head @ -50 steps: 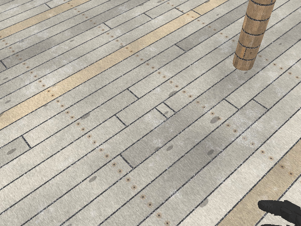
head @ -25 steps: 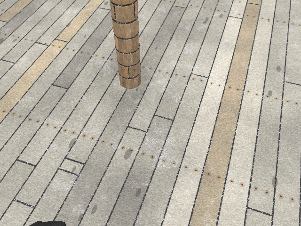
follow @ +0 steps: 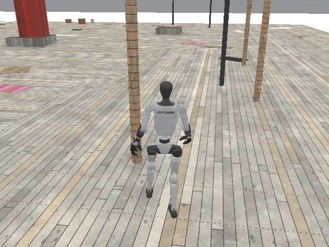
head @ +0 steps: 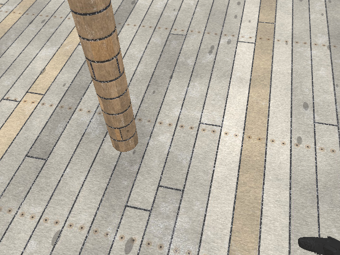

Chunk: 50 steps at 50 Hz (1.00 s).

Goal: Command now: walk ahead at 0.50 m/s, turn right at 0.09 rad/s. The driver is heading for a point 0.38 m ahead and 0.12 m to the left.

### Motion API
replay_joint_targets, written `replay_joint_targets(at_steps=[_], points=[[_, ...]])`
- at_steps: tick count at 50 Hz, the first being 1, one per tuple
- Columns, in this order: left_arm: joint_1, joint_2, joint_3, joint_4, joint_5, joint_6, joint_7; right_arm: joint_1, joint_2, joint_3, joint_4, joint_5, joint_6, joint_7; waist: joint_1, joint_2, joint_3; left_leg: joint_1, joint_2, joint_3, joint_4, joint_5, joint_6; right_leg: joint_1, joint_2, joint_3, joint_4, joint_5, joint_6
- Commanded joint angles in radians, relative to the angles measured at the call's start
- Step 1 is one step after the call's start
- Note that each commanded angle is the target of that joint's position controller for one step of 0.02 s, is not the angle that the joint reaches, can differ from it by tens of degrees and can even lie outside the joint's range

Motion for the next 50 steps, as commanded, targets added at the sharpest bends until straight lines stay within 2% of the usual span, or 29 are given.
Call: replay_joint_targets(at_steps=[1,3,4,5,6,7,8,9,10,11,14,16,18,21,24,27,28,29,30,31,32,34,36,38,42,44,45,47,50], points=[[0.060,0.163,0.043,-0.013,0.003,-0.005,0.005,-0.117,-0.096,-0.020,-0.098,0.007,-0.023,0.015,0.021,-0.139,0.021,-0.009,-0.008,0.024,-0.041,-0.065,0.049,0.059,-0.319,0.152,-0.052,0.341,-0.126],[0.049,0.172,0.046,-0.004,0.005,0.002,0.007,-0.072,-0.111,-0.026,-0.093,0.011,-0.023,0.018,-0.008,-0.153,0.010,0.040,-0.030,0.052,-0.058,-0.168,0.092,0.119,-0.328,0.128,0.006,0.539,-0.102],[0.028,0.175,0.045,-0.006,0.005,0.005,0.009,0.008,-0.129,-0.038,-0.072,0.009,-0.023,0.016,-0.055,-0.151,-0.041,0.156,-0.066,0.085,-0.082,-0.171,0.119,0.125,-0.301,0.087,0.096,0.735,-0.084],[0.015,0.162,0.037,-0.013,0.011,0.008,0.012,0.144,-0.164,-0.055,-0.037,0.004,-0.023,0.013,-0.121,-0.130,-0.144,0.360,-0.061,0.072,-0.075,-0.116,0.159,0.082,-0.253,0.033,0.264,0.839,-0.057],[0.035,0.125,0.019,-0.035,0.034,0.006,0.017,0.299,-0.224,-0.068,-0.018,-0.003,-0.021,0.012,-0.166,-0.013,-0.289,0.656,0.100,-0.151,-0.042,-0.045,0.242,-0.107,-0.188,-0.012,0.549,0.594,-0.022],[0.140,0.056,0.000,-0.044,0.025,-0.012,0.010,0.353,-0.270,-0.083,0.008,0.005,-0.013,0.020,-0.116,0.266,-0.356,0.948,0.277,-0.616,-0.161,-0.269,0.396,-0.499,-0.017,-0.070,0.869,-0.129,0.063],[0.072,0.128,0.006,-0.051,0.017,-0.030,0.001,0.352,-0.182,-0.060,0.005,0.035,-0.008,0.023,-0.151,0.171,-0.307,0.959,0.273,-0.717,-0.246,-0.481,0.368,-0.641,-0.061,0.016,0.947,-0.232,0.059],[-0.041,0.160,0.016,-0.079,-0.006,-0.045,-0.008,0.289,-0.149,-0.050,-0.010,0.027,-0.001,0.016,-0.160,0.086,-0.163,0.840,0.248,-0.591,-0.267,-0.471,0.330,-0.700,-0.105,0.007,0.942,-0.145,0.056],[-0.109,0.146,0.010,-0.093,0.001,-0.058,-0.010,0.252,-0.147,-0.048,-0.024,0.011,0.007,0.012,-0.150,-0.010,-0.091,0.721,0.207,-0.498,-0.282,-0.372,0.312,-0.685,-0.135,-0.015,0.897,-0.086,0.055],[-0.133,0.137,0.013,-0.103,0.019,-0.065,-0.010,0.228,-0.138,-0.045,-0.030,0.007,0.011,0.009,-0.125,-0.047,-0.045,0.634,0.175,-0.438,-0.297,-0.266,0.309,-0.666,-0.159,-0.024,0.821,-0.043,0.063],[-0.089,0.105,0.012,-0.096,0.033,-0.053,-0.006,0.189,-0.118,-0.034,-0.040,-0.002,0.012,-0.004,-0.066,0.020,-0.055,0.523,0.126,-0.300,-0.309,0.132,0.306,-0.555,-0.183,-0.052,0.689,-0.017,0.109],[-0.113,0.071,-0.002,-0.102,0.036,-0.039,-0.004,0.196,-0.148,-0.042,-0.021,0.004,0.015,-0.021,-0.063,0.004,-0.057,0.466,0.114,-0.206,-0.302,0.367,0.301,-0.523,-0.171,-0.088,0.592,0.015,0.143],[-0.160,0.051,-0.012,-0.107,0.036,-0.033,-0.003,0.208,-0.165,-0.047,-0.002,0.011,0.026,-0.034,-0.077,0.022,-0.070,0.427,0.066,-0.123,-0.291,0.422,0.261,-0.462,-0.150,-0.111,0.460,0.143,0.154],[-0.249,0.045,-0.014,-0.114,0.028,-0.033,-0.013,0.260,-0.155,-0.042,0.030,0.015,0.046,-0.048,-0.122,0.037,-0.090,0.428,0.036,-0.091,-0.275,0.334,0.206,-0.378,-0.109,-0.116,0.285,0.359,0.144],[-0.300,0.059,-0.008,-0.123,0.027,-0.037,-0.024,0.274,-0.148,-0.037,0.047,0.011,0.059,-0.052,-0.133,0.049,-0.082,0.494,0.072,-0.136,-0.235,0.259,0.196,-0.366,-0.101,-0.088,0.192,0.377,0.115],[-0.274,0.086,0.006,-0.124,0.038,-0.047,-0.027,0.240,-0.142,-0.038,0.048,0.016,0.058,-0.055,-0.088,0.044,-0.088,0.548,0.094,-0.181,-0.116,0.259,0.179,-0.318,-0.102,-0.075,0.115,0.336,0.067],[-0.228,0.093,0.009,-0.110,0.045,-0.053,-0.024,0.229,-0.133,-0.035,0.045,0.015,0.056,-0.054,-0.060,0.027,-0.100,0.534,0.062,-0.170,-0.048,0.269,0.155,-0.227,-0.111,-0.081,0.030,0.454,0.040],[-0.165,0.150,0.021,-0.106,0.059,-0.060,-0.013,0.252,-0.104,-0.023,0.034,-0.005,0.047,-0.049,-0.053,-0.029,-0.188,0.455,0.007,-0.147,0.083,0.141,0.123,-0.030,-0.229,0.022,0.071,0.799,-0.015],[-0.141,0.172,0.021,-0.109,0.069,-0.047,-0.005,0.399,-0.051,-0.006,0.055,-0.014,0.038,-0.043,-0.101,-0.202,-0.308,0.263,-0.076,-0.113,0.283,-0.299,0.060,0.237,-0.420,0.203,0.156,1.123,-0.179],[-0.105,0.059,-0.001,-0.090,0.047,-0.026,-0.008,0.428,-0.078,-0.003,0.076,-0.006,0.049,-0.040,-0.070,-0.253,-0.389,0.194,-0.083,-0.085,0.401,-0.760,0.014,0.272,-0.499,0.317,0.135,1.037,-0.260],[-0.119,0.032,-0.014,-0.082,0.024,-0.012,-0.016,0.366,-0.138,-0.022,0.065,0.007,0.066,-0.039,-0.056,-0.172,-0.305,0.149,-0.055,-0.089,0.438,-0.813,-0.003,0.182,-0.467,0.330,0.084,0.762,-0.232],[-0.218,0.058,-0.012,-0.084,0.023,0.007,-0.024,0.272,-0.134,-0.034,0.050,0.007,0.113,-0.053,-0.074,-0.113,-0.145,0.124,-0.019,-0.056,0.433,-0.731,-0.031,-0.022,-0.401,0.272,-0.010,0.360,-0.157],[-0.305,0.089,-0.002,-0.088,0.037,0.017,-0.024,0.280,-0.107,-0.035,0.057,-0.001,0.139,-0.063,-0.110,-0.174,-0.079,0.231,-0.002,-0.030,0.334,-0.628,-0.042,-0.210,-0.328,0.187,-0.082,0.166,-0.115],[-0.325,0.080,-0.001,-0.079,0.041,0.024,-0.021,0.303,-0.072,-0.028,0.080,-0.008,0.133,-0.063,-0.115,-0.193,-0.086,0.333,-0.011,0.010,0.228,-0.538,-0.036,-0.278,-0.273,0.091,-0.087,0.152,-0.104],[-0.299,0.056,-0.010,-0.043,0.028,0.033,-0.012,0.290,-0.052,-0.028,0.101,-0.020,0.112,-0.051,-0.117,-0.154,-0.112,0.475,-0.027,0.052,-0.006,-0.299,0.002,-0.306,-0.242,0.045,-0.048,-0.035,-0.066],[-0.257,0.028,-0.022,-0.016,0.035,0.031,-0.014,0.249,-0.089,-0.030,0.072,-0.035,0.106,-0.054,-0.099,-0.100,-0.065,0.474,0.046,-0.035,-0.101,-0.282,0.042,-0.340,-0.194,0.021,-0.006,-0.187,0.022],[-0.235,0.038,-0.014,-0.019,0.032,0.032,-0.015,0.225,-0.152,-0.050,0.087,-0.019,0.107,-0.060,-0.052,0.012,-0.015,0.344,0.044,-0.043,-0.108,-0.463,0.068,-0.293,-0.136,-0.044,0.010,-0.163,0.054],[-0.266,0.044,-0.013,-0.017,0.033,0.030,-0.007,0.192,-0.081,-0.033,0.086,-0.021,0.089,-0.061,-0.064,0.031,0.000,0.247,0.031,-0.043,-0.158,-0.539,0.055,-0.188,-0.127,-0.063,0.086,-0.038,0.066],[-0.240,0.046,-0.008,-0.001,0.023,0.027,0.007,0.193,-0.060,-0.026,0.097,-0.013,0.053,-0.069,-0.061,0.026,-0.034,0.300,0.018,-0.026,-0.127,-0.367,0.032,-0.153,-0.142,-0.056,0.112,0.120,0.056]])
